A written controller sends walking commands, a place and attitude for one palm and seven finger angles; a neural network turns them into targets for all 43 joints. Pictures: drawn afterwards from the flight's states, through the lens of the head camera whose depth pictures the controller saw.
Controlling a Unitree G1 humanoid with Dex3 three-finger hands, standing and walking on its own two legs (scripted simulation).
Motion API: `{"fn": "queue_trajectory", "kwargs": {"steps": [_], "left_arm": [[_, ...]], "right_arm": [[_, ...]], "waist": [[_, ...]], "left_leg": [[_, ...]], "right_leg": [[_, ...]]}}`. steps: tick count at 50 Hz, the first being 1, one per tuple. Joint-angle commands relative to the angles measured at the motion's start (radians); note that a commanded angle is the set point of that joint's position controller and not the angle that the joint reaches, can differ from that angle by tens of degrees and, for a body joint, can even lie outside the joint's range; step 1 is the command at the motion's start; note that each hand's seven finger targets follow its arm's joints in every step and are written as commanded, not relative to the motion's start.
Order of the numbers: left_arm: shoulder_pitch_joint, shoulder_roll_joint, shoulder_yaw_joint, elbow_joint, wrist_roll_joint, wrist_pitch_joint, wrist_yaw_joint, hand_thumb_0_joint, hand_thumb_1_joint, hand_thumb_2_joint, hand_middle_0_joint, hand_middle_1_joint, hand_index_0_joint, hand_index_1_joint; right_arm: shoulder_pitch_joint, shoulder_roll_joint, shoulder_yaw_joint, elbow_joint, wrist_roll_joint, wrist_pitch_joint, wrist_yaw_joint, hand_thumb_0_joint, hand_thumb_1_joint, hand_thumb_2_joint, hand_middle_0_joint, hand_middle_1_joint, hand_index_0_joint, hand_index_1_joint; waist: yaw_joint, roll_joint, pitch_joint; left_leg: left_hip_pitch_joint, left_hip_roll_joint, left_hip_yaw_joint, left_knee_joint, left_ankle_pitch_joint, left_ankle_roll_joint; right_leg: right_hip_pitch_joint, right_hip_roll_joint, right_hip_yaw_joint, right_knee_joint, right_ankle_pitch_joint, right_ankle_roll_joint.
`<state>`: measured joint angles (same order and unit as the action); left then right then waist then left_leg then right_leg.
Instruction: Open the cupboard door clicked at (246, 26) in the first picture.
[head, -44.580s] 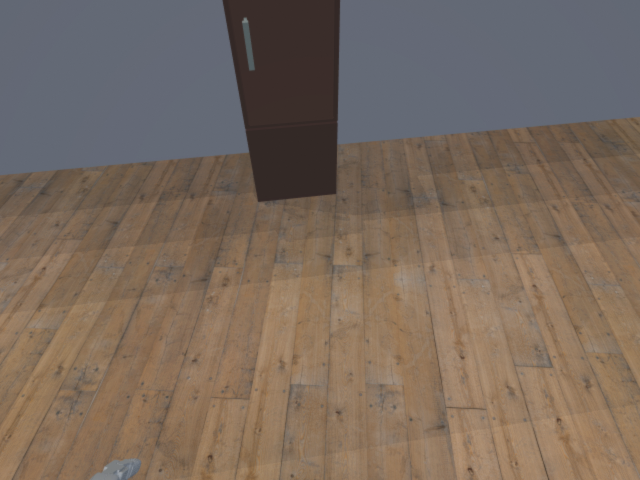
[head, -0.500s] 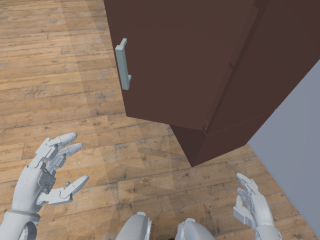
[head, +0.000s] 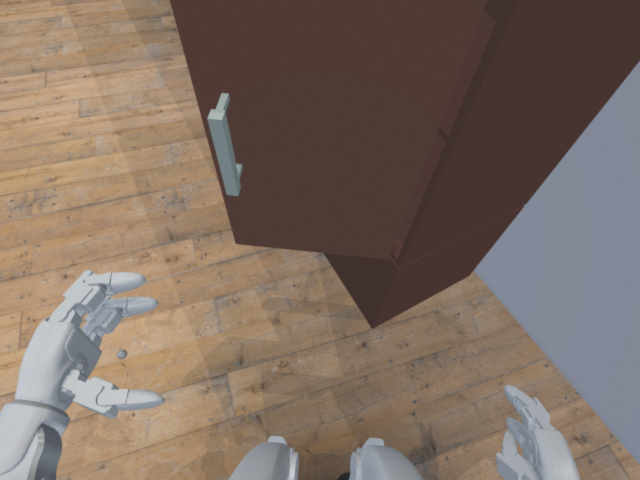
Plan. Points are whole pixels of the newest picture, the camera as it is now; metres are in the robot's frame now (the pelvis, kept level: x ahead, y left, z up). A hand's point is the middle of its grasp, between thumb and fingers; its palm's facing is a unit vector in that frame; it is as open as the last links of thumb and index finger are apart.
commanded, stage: raise the hand with hooked fingers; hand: left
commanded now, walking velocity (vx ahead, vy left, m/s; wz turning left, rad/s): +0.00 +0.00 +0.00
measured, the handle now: (229, 147) +0.55 +0.17 +0.05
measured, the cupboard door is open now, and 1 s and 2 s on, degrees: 56 56 56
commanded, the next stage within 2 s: move the hooked fingers beside the handle in 0.96 s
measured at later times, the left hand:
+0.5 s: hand (43, 303) +0.28 +0.32 +0.07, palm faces +0.01 -1.00 -0.06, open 14.0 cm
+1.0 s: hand (58, 306) +0.28 +0.30 +0.07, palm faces -0.02 -1.00 -0.06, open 14.0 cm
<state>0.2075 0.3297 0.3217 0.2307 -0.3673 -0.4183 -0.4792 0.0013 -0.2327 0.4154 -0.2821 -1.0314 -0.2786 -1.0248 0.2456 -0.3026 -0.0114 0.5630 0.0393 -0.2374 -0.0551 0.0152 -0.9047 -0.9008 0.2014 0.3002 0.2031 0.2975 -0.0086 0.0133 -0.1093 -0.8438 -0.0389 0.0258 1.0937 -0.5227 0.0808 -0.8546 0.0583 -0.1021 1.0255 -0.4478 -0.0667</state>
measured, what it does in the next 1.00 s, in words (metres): stands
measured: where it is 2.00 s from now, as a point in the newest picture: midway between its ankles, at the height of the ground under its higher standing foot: outside the picture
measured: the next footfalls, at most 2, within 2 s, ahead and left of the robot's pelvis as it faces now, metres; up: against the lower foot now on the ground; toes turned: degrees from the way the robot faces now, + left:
none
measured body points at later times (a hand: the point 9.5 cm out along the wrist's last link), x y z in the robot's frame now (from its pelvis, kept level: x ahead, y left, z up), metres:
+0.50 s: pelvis +0.00 +0.04 +0.01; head +0.07 +0.06 +0.45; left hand +0.28 +0.37 +0.07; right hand +0.16 -0.21 -0.07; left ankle +0.00 +0.07 -0.66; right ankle +0.03 -0.08 -0.66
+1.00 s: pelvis +0.00 +0.03 +0.01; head +0.07 +0.05 +0.46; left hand +0.28 +0.36 +0.07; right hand +0.16 -0.22 -0.06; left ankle +0.00 +0.07 -0.66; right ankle +0.03 -0.08 -0.66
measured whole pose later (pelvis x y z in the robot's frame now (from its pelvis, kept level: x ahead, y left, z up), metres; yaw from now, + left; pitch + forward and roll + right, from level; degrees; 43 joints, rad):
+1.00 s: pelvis +0.00 +0.03 +0.01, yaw +1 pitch +14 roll -4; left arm 0.00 0.43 0.40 0.39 -0.36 -0.33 -0.54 -0.01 -0.50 0.30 -0.30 -1.20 -0.30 -1.20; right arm 0.28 -0.29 0.04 0.53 0.03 -0.18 -0.03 0.01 -0.90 -0.90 0.21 0.30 0.21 0.30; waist -0.01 0.03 -0.11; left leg -0.78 -0.06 0.02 1.01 -0.48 0.10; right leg -0.77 0.04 -0.10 0.92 -0.40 -0.03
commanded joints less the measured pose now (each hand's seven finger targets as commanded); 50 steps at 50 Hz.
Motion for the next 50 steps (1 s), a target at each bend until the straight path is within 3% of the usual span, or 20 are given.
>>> {"fn": "queue_trajectory", "kwargs": {"steps": [1,4,6,8,12,16,18,24,25,28,31,36,39,42,46,50], "left_arm": [[-0.095,0.24,0.148,-0.235,-0.045,-0.07,0.053,0.0,-0.453,0.32,-0.297,-1.17,-0.297,-1.17],[-0.109,0.194,0.1,-0.126,-0.027,-0.017,0.046,0.0,-0.5,0.3,-0.3,-1.2,-0.3,-1.2],[-0.166,0.199,0.08,-0.089,-0.019,0.022,0.023,0.0,-0.5,0.3,-0.3,-1.2,-0.3,-1.2],[-0.207,0.225,0.09,-0.078,-0.012,0.05,-0.001,0.0,-0.5,0.3,-0.3,-1.2,-0.3,-1.2],[-0.329,0.289,0.122,-0.133,-0.014,0.047,-0.024,0.0,-0.5,0.3,-0.3,-1.2,-0.3,-1.2],[-0.385,0.341,0.177,-0.128,-0.023,0.008,-0.014,0.0,-0.5,0.3,-0.3,-1.2,-0.3,-1.2],[-0.39,0.335,0.172,-0.098,-0.021,0.002,-0.02,0.0,-0.5,0.3,-0.3,-1.2,-0.3,-1.2],[-0.399,0.324,0.15,0.058,-0.023,0.077,-0.084,0.0,-0.5,0.3,-0.3,-1.2,-0.3,-1.2],[-0.392,0.315,0.144,0.044,-0.028,0.082,-0.092,0.0,-0.5,0.3,-0.3,-1.2,-0.3,-1.2],[-0.381,0.34,0.163,-0.018,-0.038,0.077,-0.097,0.0,-0.5,0.3,-0.3,-1.2,-0.3,-1.2],[-0.363,0.371,0.199,-0.031,-0.038,0.049,-0.07,0.0,-0.5,0.3,-0.3,-1.2,-0.3,-1.2],[-0.379,0.373,0.216,-0.016,-0.035,0.022,-0.041,0.0,-0.5,0.3,-0.3,-1.2,-0.3,-1.2],[-0.371,0.338,0.172,-0.02,-0.028,0.029,-0.051,0.0,-0.5,0.3,-0.3,-1.2,-0.3,-1.2],[-0.384,0.356,0.168,-0.058,-0.021,0.034,-0.062,0.0,-0.5,0.3,-0.3,-1.2,-0.3,-1.2],[-0.372,0.38,0.198,-0.051,-0.029,0.032,-0.052,0.0,-0.5,0.3,-0.3,-1.2,-0.3,-1.2],[-0.385,0.346,0.191,0.004,-0.044,0.035,-0.055,0.0,-0.5,0.3,-0.3,-1.2,-0.3,-1.2]], "right_arm": [[0.002,-0.118,-0.031,-0.153,0.0,-0.046,-0.004,0.0,-0.9,-0.9,0.2,0.3,0.2,0.3],[0.001,-0.129,-0.027,-0.16,0.005,-0.023,0.001,0.0,-0.9,-0.9,0.2,0.3,0.2,0.3],[0.002,-0.141,-0.025,-0.174,0.007,-0.013,-0.002,0.0,-0.9,-0.9,0.2,0.3,0.2,0.3],[0.009,-0.148,-0.027,-0.183,0.013,-0.008,-0.006,0.0,-0.9,-0.9,0.2,0.3,0.2,0.3],[0.014,-0.149,-0.019,-0.186,0.009,-0.008,-0.011,0.0,-0.9,-0.9,0.2,0.3,0.2,0.3],[0.01,-0.151,-0.017,-0.169,-0.001,-0.01,-0.015,0.0,-0.9,-0.9,0.2,0.3,0.2,0.3],[0.018,-0.152,-0.017,-0.157,0.001,-0.007,-0.013,0.0,-0.9,-0.9,0.2,0.3,0.2,0.3],[0.034,-0.167,-0.02,-0.157,0.014,0.008,-0.018,0.0,-0.9,-0.9,0.2,0.3,0.2,0.3],[0.029,-0.168,-0.023,-0.162,0.016,0.004,-0.016,0.0,-0.9,-0.9,0.2,0.3,0.2,0.3],[0.042,-0.168,-0.028,-0.167,0.008,-0.004,-0.004,0.0,-0.9,-0.9,0.2,0.3,0.2,0.3],[0.053,-0.169,-0.032,-0.164,-0.002,-0.004,0.004,0.0,-0.9,-0.9,0.2,0.3,0.2,0.3],[0.055,-0.164,-0.031,-0.163,-0.004,0.008,0.006,0.0,-0.9,-0.9,0.2,0.3,0.2,0.3],[0.052,-0.163,-0.03,-0.166,0.003,0.012,0.008,0.0,-0.9,-0.9,0.2,0.3,0.2,0.3],[0.051,-0.163,-0.031,-0.165,0.004,0.008,0.01,0.0,-0.9,-0.9,0.2,0.3,0.2,0.3],[0.05,-0.161,-0.027,-0.163,0.0,0.009,0.006,0.0,-0.9,-0.9,0.2,0.3,0.2,0.3],[0.031,-0.152,-0.02,-0.165,0.006,0.016,-0.001,0.0,-0.9,-0.9,0.2,0.3,0.2,0.3]], "waist": [[0.02,0.101,-0.291],[0.0,0.079,-0.192],[-0.01,0.069,-0.164],[-0.01,0.04,-0.209],[-0.001,0.117,-0.279],[0.01,0.128,-0.27],[0.007,0.146,-0.273],[-0.002,0.071,-0.251],[0.003,0.087,-0.26],[0.02,0.126,-0.321],[0.02,0.075,-0.294],[0.011,0.09,-0.278],[0.005,0.134,-0.292],[0.006,0.162,-0.32],[0.003,0.116,-0.291],[-0.004,0.071,-0.251]], "left_leg": [[0.22,0.044,-0.118,-0.201,0.456,-0.086],[0.2,0.05,-0.137,-0.232,0.377,-0.103],[0.198,0.05,-0.151,-0.247,0.34,-0.107],[0.216,0.052,-0.16,-0.258,0.325,-0.107],[0.319,0.063,-0.192,-0.27,0.394,-0.132],[0.348,0.069,-0.226,-0.288,0.381,-0.155],[0.382,0.078,-0.243,-0.296,0.411,-0.164],[0.325,0.074,-0.228,-0.301,0.385,-0.144],[0.336,0.074,-0.233,-0.305,0.392,-0.145],[0.421,0.082,-0.24,-0.293,0.561,-0.163],[0.377,0.075,-0.22,-0.278,0.574,-0.157],[0.331,0.069,-0.194,-0.267,0.528,-0.147],[0.359,0.073,-0.201,-0.274,0.505,-0.146],[0.406,0.082,-0.223,-0.281,0.525,-0.154],[0.367,0.076,-0.216,-0.277,0.504,-0.145],[0.271,0.055,-0.173,-0.268,0.395,-0.122]], "right_leg": [[0.212,-0.018,0.057,-0.108,0.234,0.023],[0.139,-0.018,0.033,-0.126,0.156,0.03],[0.121,-0.015,0.03,-0.134,0.134,0.024],[0.138,-0.019,0.032,-0.146,0.127,0.03],[0.13,-0.015,0.037,-0.137,0.138,0.021],[0.098,-0.012,0.037,-0.119,0.122,0.014],[0.075,-0.017,0.036,-0.119,0.12,0.02],[0.109,-0.022,0.031,-0.147,0.121,0.024],[0.108,-0.024,0.034,-0.149,0.124,0.024],[0.115,-0.022,0.032,-0.146,0.172,0.021],[0.125,-0.015,0.031,-0.146,0.182,0.018],[0.134,-0.016,0.032,-0.142,0.174,0.017],[0.119,-0.022,0.035,-0.15,0.158,0.022],[0.113,-0.019,0.037,-0.152,0.158,0.02],[0.126,-0.014,0.036,-0.158,0.165,0.019],[0.16,-0.018,0.04,-0.168,0.152,0.021]]}}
